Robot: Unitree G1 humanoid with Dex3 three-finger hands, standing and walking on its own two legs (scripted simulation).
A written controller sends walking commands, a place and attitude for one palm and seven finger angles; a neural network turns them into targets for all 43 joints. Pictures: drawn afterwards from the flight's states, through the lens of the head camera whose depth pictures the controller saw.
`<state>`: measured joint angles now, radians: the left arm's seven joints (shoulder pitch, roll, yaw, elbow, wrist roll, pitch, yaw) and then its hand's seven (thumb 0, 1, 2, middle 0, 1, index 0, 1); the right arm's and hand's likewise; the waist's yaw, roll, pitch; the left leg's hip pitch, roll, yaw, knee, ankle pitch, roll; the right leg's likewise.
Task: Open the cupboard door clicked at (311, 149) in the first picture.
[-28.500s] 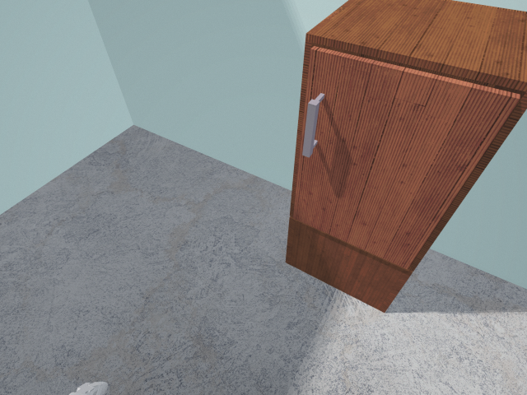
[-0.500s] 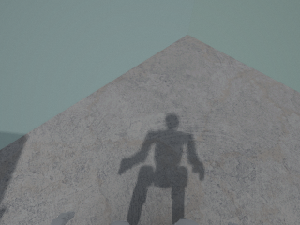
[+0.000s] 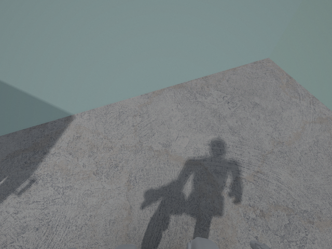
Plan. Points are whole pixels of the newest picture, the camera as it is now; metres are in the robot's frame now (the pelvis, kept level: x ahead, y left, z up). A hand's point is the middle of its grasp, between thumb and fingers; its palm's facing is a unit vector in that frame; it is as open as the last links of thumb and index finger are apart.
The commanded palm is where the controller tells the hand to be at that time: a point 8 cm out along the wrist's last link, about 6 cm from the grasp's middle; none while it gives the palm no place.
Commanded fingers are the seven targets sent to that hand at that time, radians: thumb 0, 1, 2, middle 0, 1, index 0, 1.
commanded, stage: turn to face it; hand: left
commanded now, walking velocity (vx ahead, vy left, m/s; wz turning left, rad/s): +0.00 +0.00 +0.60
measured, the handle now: out of the picture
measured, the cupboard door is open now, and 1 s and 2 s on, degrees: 47 47 47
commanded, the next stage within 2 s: take the last steps up to it in 1.96 s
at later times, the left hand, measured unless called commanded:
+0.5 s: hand out of the picture +0.01 +0.17 -0.16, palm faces +0.31 -0.93 -0.21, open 7.3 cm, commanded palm none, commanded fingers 0.00 0.90 0.90 -0.20 -0.30 -0.20 -0.30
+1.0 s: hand out of the picture -0.01 +0.18 -0.14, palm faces +0.58 -0.77 -0.28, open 7.3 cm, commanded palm none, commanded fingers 0.00 0.90 0.90 -0.20 -0.30 -0.20 -0.30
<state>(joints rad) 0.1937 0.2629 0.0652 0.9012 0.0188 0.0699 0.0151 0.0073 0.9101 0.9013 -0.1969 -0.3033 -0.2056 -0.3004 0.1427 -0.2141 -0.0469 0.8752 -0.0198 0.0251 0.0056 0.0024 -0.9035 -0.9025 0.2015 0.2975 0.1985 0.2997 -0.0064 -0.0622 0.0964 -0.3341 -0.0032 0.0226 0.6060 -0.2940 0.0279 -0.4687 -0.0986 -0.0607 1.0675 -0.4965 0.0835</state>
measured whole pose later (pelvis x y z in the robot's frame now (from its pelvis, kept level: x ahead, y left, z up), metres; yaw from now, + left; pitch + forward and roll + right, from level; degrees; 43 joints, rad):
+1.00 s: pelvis +0.02 -0.05 +0.00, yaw +37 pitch +1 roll +0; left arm 0.17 0.22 0.04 0.83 0.02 0.02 0.02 0.00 0.91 0.90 -0.20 -0.30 -0.20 -0.30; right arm 0.17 -0.25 -0.08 0.92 -0.02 0.08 0.02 0.00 -0.90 -0.90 0.20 0.30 0.20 0.30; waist -0.02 0.03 0.09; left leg -0.49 -0.04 -0.06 1.02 -0.46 -0.04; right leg -0.26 -0.06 -0.08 0.57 -0.31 0.01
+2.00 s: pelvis +0.04 -0.02 +0.00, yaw +70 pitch +0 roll +0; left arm 0.27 0.23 0.04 0.94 0.01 0.04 0.02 0.00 0.91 0.90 -0.20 -0.30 -0.21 -0.30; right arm 0.11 -0.22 -0.04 0.92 -0.02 0.03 0.01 0.00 -0.91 -0.90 0.20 0.30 0.20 0.30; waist 0.02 -0.07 0.10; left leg -0.31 -0.01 0.06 0.62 -0.30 0.04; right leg -0.29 -0.13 -0.11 0.77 -0.50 0.07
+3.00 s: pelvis +0.01 +0.20 +0.01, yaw +77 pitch -1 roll +3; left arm 0.16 0.17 0.06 0.96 0.03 0.00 -0.02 0.00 0.92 0.90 -0.19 -0.30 -0.20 -0.30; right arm 0.34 -0.17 -0.04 1.08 -0.03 -0.04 -0.01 0.00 -0.92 -0.90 0.20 0.30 0.20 0.30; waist -0.01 -0.01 0.02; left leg -0.12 -0.02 0.17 0.37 -0.24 0.04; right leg -0.46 -0.09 -0.10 0.73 -0.27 0.00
